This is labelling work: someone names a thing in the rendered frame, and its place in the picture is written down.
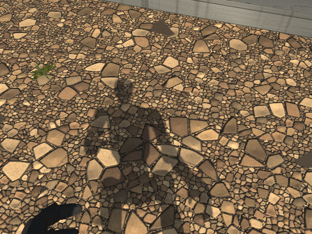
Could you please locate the robot left hand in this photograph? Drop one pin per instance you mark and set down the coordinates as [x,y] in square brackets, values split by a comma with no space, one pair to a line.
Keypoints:
[51,215]

